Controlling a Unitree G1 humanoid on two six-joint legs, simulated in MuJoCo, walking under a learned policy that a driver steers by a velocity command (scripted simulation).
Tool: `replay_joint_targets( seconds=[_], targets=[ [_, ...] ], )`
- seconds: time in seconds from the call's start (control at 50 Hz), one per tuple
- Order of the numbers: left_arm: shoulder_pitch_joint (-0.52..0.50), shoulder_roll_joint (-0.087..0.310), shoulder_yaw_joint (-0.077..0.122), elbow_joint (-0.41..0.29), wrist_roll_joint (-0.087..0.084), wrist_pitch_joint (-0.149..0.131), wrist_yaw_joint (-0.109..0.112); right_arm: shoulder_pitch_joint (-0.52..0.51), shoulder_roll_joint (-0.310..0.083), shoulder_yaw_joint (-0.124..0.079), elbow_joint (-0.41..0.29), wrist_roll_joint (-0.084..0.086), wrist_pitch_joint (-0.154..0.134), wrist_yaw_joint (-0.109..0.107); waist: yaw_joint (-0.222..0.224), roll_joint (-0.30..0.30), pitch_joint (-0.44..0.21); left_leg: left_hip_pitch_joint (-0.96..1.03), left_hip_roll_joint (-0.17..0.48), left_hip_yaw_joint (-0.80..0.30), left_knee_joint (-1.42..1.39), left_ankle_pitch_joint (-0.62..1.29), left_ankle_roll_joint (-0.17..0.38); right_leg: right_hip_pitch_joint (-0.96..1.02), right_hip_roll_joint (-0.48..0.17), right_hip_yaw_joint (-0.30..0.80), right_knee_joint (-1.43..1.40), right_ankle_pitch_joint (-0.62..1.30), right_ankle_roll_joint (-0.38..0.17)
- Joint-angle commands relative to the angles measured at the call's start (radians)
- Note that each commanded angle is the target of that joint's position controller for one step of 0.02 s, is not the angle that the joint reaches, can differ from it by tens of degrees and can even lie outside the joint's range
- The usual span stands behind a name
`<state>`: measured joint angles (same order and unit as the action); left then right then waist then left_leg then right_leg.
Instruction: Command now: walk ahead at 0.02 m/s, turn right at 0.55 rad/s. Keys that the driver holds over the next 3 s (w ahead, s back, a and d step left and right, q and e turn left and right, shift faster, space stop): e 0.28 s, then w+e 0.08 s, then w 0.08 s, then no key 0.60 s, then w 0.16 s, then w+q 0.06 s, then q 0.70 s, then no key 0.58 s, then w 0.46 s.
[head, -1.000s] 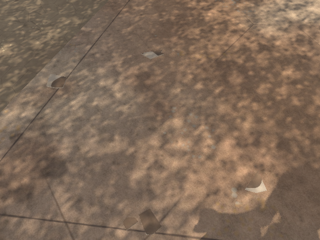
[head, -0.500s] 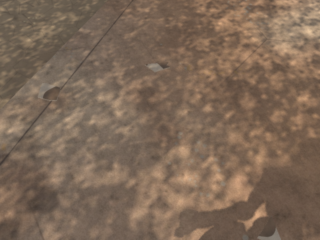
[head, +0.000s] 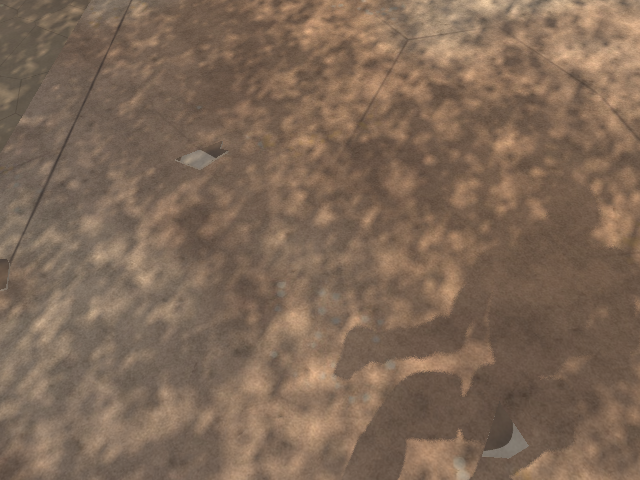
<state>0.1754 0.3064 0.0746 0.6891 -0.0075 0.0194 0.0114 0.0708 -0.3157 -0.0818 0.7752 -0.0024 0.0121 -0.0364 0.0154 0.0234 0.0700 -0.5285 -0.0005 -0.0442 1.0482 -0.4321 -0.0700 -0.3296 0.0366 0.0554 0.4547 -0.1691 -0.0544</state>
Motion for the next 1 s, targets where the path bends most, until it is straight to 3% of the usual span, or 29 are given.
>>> replay_joint_targets(
  seconds=[0.02, 0.08, 0.16, 0.22, 0.24, 0.26, 0.28, 0.3, 0.32, 0.34, 0.36, 0.42, 0.46, 0.52, 0.58, 0.62, 0.64, 0.66, 0.68, 0.7, 0.72, 0.76, 0.82, 0.86, 0.92, 0.94, 0.96, 0.98, 1.0],
  targets=[
    [-0.014, 0.171, 0.047, -0.073, -0.002, -0.007, 0.019, 0.028, -0.060, -0.015, -0.050, 0.005, -0.009, -0.007, -0.017, -0.142, -0.201, -0.013, -0.010, -0.025, -0.105, 0.057, -0.023, 0.203, -0.223, 0.242, -0.091, 0.425, -0.182],
    [-0.021, 0.183, 0.052, -0.079, -0.003, 0.003, 0.028, 0.008, -0.057, -0.011, -0.054, 0.006, -0.011, -0.002, -0.004, -0.164, -0.195, 0.051, -0.020, -0.037, -0.223, 0.086, -0.028, 0.162, -0.213, 0.286, -0.094, 0.280, -0.173],
    [-0.038, 0.180, 0.051, -0.087, -0.002, 0.014, 0.021, 0.013, -0.074, -0.016, -0.057, 0.012, -0.025, 0.013, 0.005, -0.197, -0.174, 0.128, -0.038, -0.044, -0.357, 0.075, -0.011, 0.134, -0.203, 0.377, -0.084, 0.195, -0.163],
    [-0.073, 0.170, 0.045, -0.098, -0.016, 0.024, 0.024, 0.083, -0.080, -0.022, -0.039, 0.014, -0.043, 0.028, -0.037, -0.198, -0.172, 0.252, -0.044, -0.026, -0.600, 0.189, 0.022, 0.125, -0.166, 0.419, -0.027, 0.203, -0.121],
    [-0.066, 0.151, 0.040, -0.100, -0.019, 0.027, 0.028, 0.115, -0.101, -0.031, -0.028, 0.009, -0.046, 0.029, -0.046, -0.171, -0.174, 0.344, 0.002, -0.043, -0.695, 0.288, 0.044, 0.075, -0.126, 0.399, 0.014, 0.117, -0.078],
    [-0.023, 0.099, 0.025, -0.102, -0.008, 0.028, 0.026, 0.132, -0.172, -0.046, -0.033, -0.009, -0.041, 0.022, -0.018, 0.007, -0.194, 0.455, 0.204, -0.221, -0.737, 0.357, 0.117, -0.046, -0.034, 0.290, 0.197, -0.139, -0.020],
    [-0.009, 0.105, 0.032, -0.134, -0.015, 0.018, 0.024, 0.103, -0.231, -0.056, -0.034, -0.040, -0.033, 0.022, 0.018, 0.277, -0.135, 0.422, 0.378, -0.463, -0.776, 0.522, 0.290, -0.243, 0.116, 0.109, 0.385, -0.460, 0.037],
    [0.015, 0.190, 0.054, -0.111, 0.001, 0.010, 0.023, 0.074, -0.173, -0.041, -0.063, -0.044, -0.038, 0.020, 0.003, 0.189, -0.138, 0.394, 0.418, -0.471, -0.794, 0.404, 0.348, -0.266, 0.029, 0.125, 0.592, -0.441, 0.068],
    [0.017, 0.213, 0.067, -0.093, -0.009, 0.012, 0.018, 0.037, -0.120, -0.027, -0.074, -0.031, -0.040, 0.014, 0.013, 0.130, -0.118, 0.381, 0.351, -0.376, -0.804, 0.210, 0.304, -0.283, 0.003, 0.113, 0.645, -0.345, 0.070],
    [0.029, 0.187, 0.064, -0.076, -0.007, 0.020, 0.018, 0.018, -0.106, -0.023, -0.077, -0.010, -0.041, 0.008, 0.016, 0.123, -0.091, 0.395, 0.283, -0.307, -0.820, 0.049, 0.253, -0.317, -0.012, 0.089, 0.666, -0.272, 0.084],
    [0.018, 0.170, 0.060, -0.079, 0.000, 0.023, 0.016, 0.027, -0.099, -0.019, -0.073, 0.008, -0.043, 0.000, -0.004, 0.140, -0.070, 0.427, 0.268, -0.283, -0.834, -0.008, 0.237, -0.375, -0.024, 0.078, 0.698, -0.216, 0.097],
    [-0.044, 0.098, 0.033, -0.103, -0.010, 0.000, 0.001, 0.136, -0.103, -0.014, -0.048, 0.002, -0.051, -0.007, -0.066, 0.123, -0.054, 0.474, 0.238, -0.218, -0.877, -0.041, 0.242, -0.400, -0.032, 0.029, 0.637, -0.154, 0.114],
    [-0.087, 0.076, 0.023, -0.114, -0.007, -0.016, 0.000, 0.176, -0.107, -0.014, -0.033, -0.002, -0.059, -0.004, -0.092, 0.114, -0.035, 0.508, 0.243, -0.195, -0.884, 0.033, 0.257, -0.394, -0.039, 0.028, 0.527, -0.142, 0.120],
    [-0.090, 0.032, 0.001, -0.116, 0.006, -0.028, -0.005, 0.146, -0.128, -0.016, -0.028, 0.000, -0.059, 0.008, -0.076, 0.121, -0.040, 0.444, 0.225, -0.087, -0.851, 0.293, 0.263, -0.218, -0.061, -0.025, 0.314, -0.142, 0.122],
    [-0.076, 0.056, 0.002, -0.115, -0.001, -0.025, -0.011, 0.172, -0.162, -0.025, -0.009, 0.012, -0.051, 0.027, -0.073, 0.145, -0.065, 0.395, 0.235, -0.060, -0.792, 0.462, 0.269, -0.051, -0.041, -0.076, 0.172, -0.126, 0.107],
    [-0.011, 0.060, 0.006, -0.090, -0.001, -0.020, -0.012, 0.147, -0.146, -0.016, -0.003, 0.030, -0.047, 0.033, -0.022, 0.126, -0.083, 0.355, 0.230, -0.052, -0.726, 0.482, 0.234, 0.105, -0.023, -0.087, -0.015, 0.028, 0.070],
    [0.022, 0.079, 0.014, -0.079, 0.003, -0.016, -0.007, 0.169, -0.111, -0.001, 0.011, 0.027, -0.051, 0.036, -0.003, 0.096, -0.103, 0.319, 0.205, -0.038, -0.682, 0.467, 0.189, 0.218, -0.029, -0.061, -0.097, 0.098, 0.045],
    [0.060, 0.123, 0.022, -0.081, 0.008, -0.012, 0.005, 0.188, -0.065, 0.018, 0.015, 0.000, -0.060, 0.041, 0.006, 0.020, -0.163, 0.261, 0.153, 0.016, -0.589, 0.379, 0.116, 0.363, -0.133, 0.053, -0.092, 0.320, 0.020],
    [0.078, 0.192, 0.028, -0.093, 0.025, -0.002, 0.017, 0.234, -0.005, 0.041, -0.001, -0.044, -0.069, 0.047, -0.033, -0.204, -0.238, 0.128, 0.066, 0.088, -0.411, 0.012, 0.036, 0.493, -0.324, 0.247, -0.020, 0.649, -0.077],
    [0.082, 0.115, 0.007, -0.070, 0.030, -0.005, 0.010, 0.202, -0.017, 0.041, -0.010, -0.020, -0.059, 0.036, 0.002, -0.258, -0.262, 0.105, 0.062, 0.037, -0.328, -0.157, 0.005, 0.409, -0.381, 0.326, -0.070, 0.505, -0.205],
    [0.054, 0.086, -0.002, -0.068, 0.028, -0.015, 0.000, 0.161, -0.078, 0.027, -0.017, -0.001, -0.048, 0.028, 0.010, -0.215, -0.197, 0.068, 0.067, 0.027, -0.240, -0.196, -0.011, 0.361, -0.346, 0.316, -0.107, 0.399, -0.217],
    [-0.002, 0.089, -0.005, -0.056, 0.024, -0.030, -0.005, 0.174, -0.100, 0.011, 0.010, 0.001, -0.024, 0.016, -0.009, -0.184, -0.149, 0.047, 0.081, 0.005, -0.153, -0.163, -0.020, 0.289, -0.301, 0.249, -0.123, 0.359, -0.178],
    [-0.086, 0.073, -0.009, -0.041, 0.025, -0.037, -0.002, 0.215, -0.061, 0.017, 0.036, -0.002, -0.010, 0.008, -0.055, -0.158, -0.133, 0.182, 0.081, 0.009, -0.228, -0.032, -0.030, 0.156, -0.245, 0.143, -0.130, 0.419, -0.150],
    [-0.098, 0.059, -0.012, -0.025, 0.026, -0.034, -0.001, 0.200, -0.040, 0.024, 0.040, -0.001, -0.009, 0.007, -0.048, -0.165, -0.141, 0.248, 0.069, 0.028, -0.327, 0.044, -0.025, 0.136, -0.223, 0.110, -0.119, 0.420, -0.149],
    [-0.108, 0.041, -0.020, 0.008, 0.011, -0.030, -0.005, 0.197, -0.031, 0.029, 0.049, -0.006, -0.010, 0.011, -0.067, -0.137, -0.139, 0.380, 0.052, 0.047, -0.578, 0.279, 0.002, 0.105, -0.196, 0.099, -0.093, 0.260, -0.116],
    [-0.070, 0.026, -0.025, 0.030, 0.010, -0.033, -0.008, 0.184, -0.053, 0.028, 0.045, -0.020, -0.010, 0.012, -0.060, -0.100, -0.132, 0.433, 0.071, 0.014, -0.635, 0.409, 0.018, 0.081, -0.165, 0.095, -0.094, 0.122, -0.068],
    [-0.037, 0.019, -0.027, 0.043, 0.025, -0.036, -0.012, 0.165, -0.107, 0.019, 0.030, -0.021, -0.010, 0.008, -0.026, -0.029, -0.109, 0.447, 0.122, -0.035, -0.646, 0.508, 0.043, 0.057, -0.115, 0.070, -0.074, -0.037, -0.022],
    [-0.002, 0.020, -0.025, 0.052, 0.031, -0.036, -0.013, 0.126, -0.150, 0.007, 0.039, -0.004, -0.008, 0.008, 0.022, 0.081, -0.077, 0.383, 0.119, -0.019, -0.609, 0.417, 0.084, 0.070, -0.061, 0.024, -0.086, -0.090, 0.011],
    [-0.033, 0.038, -0.024, 0.062, 0.031, -0.033, -0.008, 0.107, -0.106, 0.013, 0.037, 0.001, -0.010, 0.013, -0.011, 0.066, -0.057, 0.324, 0.103, -0.021, -0.627, 0.307, 0.099, 0.107, -0.047, 0.004, -0.062, -0.080, 0.032]
  ],
)
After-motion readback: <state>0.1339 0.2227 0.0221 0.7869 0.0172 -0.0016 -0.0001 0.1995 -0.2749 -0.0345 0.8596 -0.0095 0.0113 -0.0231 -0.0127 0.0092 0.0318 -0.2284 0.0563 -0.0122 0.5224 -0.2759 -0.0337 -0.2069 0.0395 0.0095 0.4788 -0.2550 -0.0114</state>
